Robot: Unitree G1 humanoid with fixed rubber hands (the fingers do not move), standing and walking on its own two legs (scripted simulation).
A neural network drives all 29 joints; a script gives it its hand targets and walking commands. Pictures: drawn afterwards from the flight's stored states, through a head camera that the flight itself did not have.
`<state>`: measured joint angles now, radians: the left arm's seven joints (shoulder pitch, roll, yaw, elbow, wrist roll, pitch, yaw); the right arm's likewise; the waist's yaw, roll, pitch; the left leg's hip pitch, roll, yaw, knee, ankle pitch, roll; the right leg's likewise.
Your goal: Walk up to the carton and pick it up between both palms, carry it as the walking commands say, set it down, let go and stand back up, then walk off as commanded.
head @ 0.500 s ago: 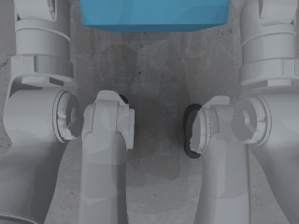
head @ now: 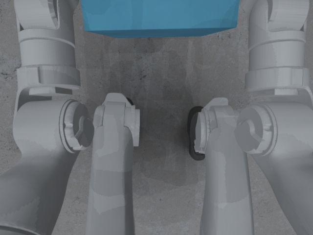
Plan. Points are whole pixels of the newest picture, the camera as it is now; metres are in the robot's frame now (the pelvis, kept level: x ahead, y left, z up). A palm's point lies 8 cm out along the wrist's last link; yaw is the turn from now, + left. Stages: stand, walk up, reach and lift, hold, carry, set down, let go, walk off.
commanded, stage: reach and lift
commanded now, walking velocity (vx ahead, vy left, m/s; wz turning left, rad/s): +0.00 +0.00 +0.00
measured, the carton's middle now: out of the picture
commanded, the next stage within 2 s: none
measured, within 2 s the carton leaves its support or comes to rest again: neither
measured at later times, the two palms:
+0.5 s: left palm out of the picture +0.54 +0.19 -0.05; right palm out of the picture +0.55 -0.11 -0.04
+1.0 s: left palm out of the picture +0.51 +0.19 +0.02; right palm out of the picture +0.53 -0.12 +0.03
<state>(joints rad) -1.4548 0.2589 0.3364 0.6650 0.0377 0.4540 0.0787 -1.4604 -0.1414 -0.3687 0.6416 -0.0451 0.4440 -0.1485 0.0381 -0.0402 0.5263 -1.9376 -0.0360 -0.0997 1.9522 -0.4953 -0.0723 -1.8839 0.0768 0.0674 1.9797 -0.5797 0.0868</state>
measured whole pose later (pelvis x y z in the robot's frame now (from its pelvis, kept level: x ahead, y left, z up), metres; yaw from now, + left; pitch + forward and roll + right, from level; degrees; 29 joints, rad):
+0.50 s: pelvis -0.01 +0.00 +0.04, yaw +0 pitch +24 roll -2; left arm -1.40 0.19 0.37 0.59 0.09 0.50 0.08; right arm -1.39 -0.12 -0.41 0.58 -0.08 0.48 -0.11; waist 0.04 -0.03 0.52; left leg -1.76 -0.03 -0.10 1.81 -0.46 -0.07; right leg -1.71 0.07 0.06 1.83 -0.53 0.08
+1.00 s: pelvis -0.02 +0.00 +0.09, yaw +0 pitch +19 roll -1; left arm -1.30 0.15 0.38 0.56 0.10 0.51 0.08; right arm -1.30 -0.10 -0.40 0.56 -0.08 0.49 -0.10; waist 0.04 -0.03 0.52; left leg -1.55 -0.02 -0.09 1.64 -0.42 -0.06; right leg -1.50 0.07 0.07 1.67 -0.50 0.07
